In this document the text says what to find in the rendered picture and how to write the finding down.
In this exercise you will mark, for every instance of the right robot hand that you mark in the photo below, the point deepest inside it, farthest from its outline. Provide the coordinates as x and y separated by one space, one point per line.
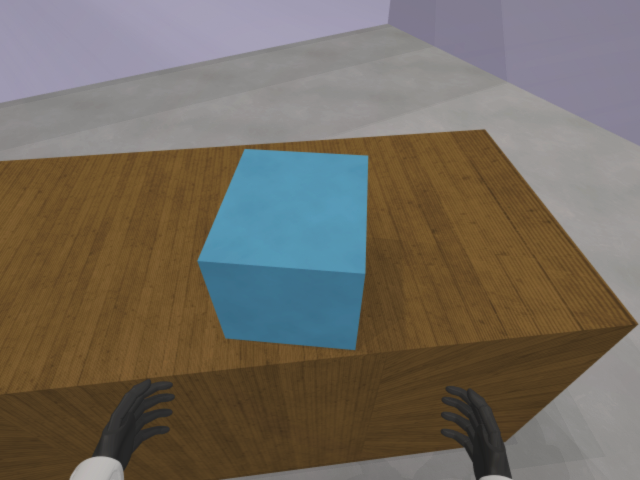
484 445

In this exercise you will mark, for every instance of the left robot hand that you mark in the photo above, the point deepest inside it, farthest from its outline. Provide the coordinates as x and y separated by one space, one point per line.
122 435

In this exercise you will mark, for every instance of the carton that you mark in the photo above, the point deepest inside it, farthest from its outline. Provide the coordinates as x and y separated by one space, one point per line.
285 259

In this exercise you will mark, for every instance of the left robot forearm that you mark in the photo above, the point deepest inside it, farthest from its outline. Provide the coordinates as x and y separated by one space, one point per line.
98 468

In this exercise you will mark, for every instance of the pedestal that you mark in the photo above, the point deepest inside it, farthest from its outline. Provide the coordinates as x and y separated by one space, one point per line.
470 282

